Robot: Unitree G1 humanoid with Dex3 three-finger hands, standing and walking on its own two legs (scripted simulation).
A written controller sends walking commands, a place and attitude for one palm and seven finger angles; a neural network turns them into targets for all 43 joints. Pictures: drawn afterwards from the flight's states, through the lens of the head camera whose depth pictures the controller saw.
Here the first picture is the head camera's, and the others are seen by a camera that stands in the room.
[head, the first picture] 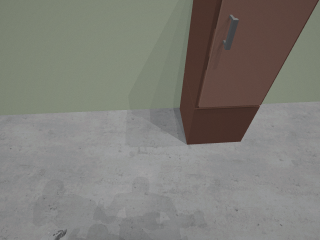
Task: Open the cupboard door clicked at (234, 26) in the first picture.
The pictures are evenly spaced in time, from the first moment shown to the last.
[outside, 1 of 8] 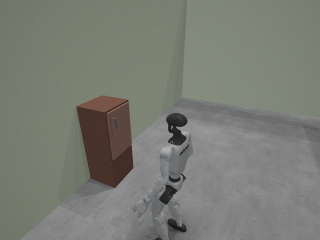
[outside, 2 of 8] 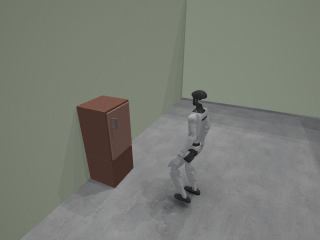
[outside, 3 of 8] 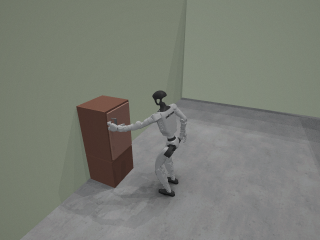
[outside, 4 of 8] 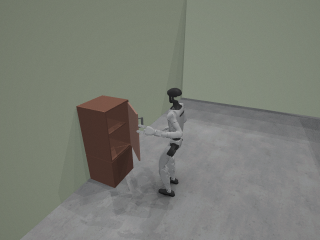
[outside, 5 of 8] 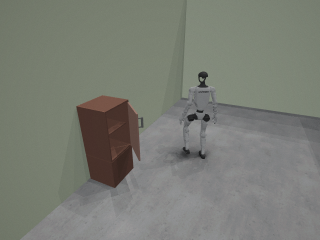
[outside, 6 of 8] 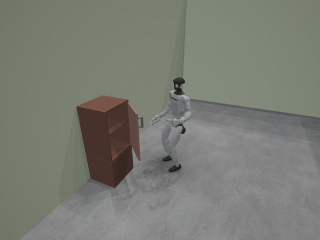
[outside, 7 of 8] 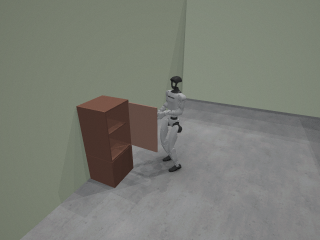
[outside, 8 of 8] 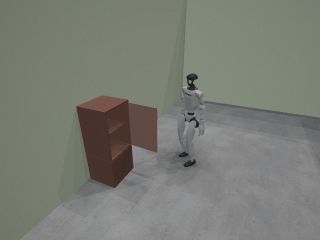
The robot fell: no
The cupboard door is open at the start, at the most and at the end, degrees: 0 88 87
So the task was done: yes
